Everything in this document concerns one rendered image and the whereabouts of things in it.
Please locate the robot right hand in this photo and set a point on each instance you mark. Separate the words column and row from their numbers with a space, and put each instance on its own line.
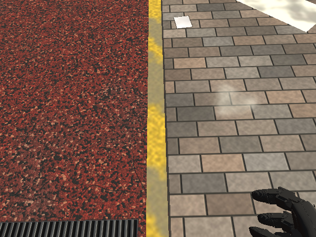
column 301, row 222

